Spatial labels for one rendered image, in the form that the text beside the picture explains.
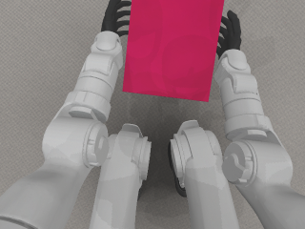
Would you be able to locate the carton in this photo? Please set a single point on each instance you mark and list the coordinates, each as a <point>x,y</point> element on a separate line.
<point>171,48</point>

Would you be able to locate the robot left foot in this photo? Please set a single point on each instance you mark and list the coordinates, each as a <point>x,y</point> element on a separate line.
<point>139,192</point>

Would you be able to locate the robot right hand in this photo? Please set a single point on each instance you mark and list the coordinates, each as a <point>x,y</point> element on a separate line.
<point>231,39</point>

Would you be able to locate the left robot forearm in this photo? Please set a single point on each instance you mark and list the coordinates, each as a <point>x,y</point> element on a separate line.
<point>93,91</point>

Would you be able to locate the right robot forearm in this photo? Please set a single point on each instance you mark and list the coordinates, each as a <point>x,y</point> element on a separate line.
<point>241,102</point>

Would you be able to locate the robot left hand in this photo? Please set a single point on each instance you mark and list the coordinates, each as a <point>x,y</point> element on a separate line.
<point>112,14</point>

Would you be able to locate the robot right shin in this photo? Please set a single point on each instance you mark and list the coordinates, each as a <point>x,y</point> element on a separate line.
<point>210,135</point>

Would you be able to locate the left robot upper arm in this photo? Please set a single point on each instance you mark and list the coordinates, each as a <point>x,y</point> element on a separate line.
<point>45,198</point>

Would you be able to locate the right robot upper arm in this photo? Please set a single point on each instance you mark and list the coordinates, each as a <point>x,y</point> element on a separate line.
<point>262,173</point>

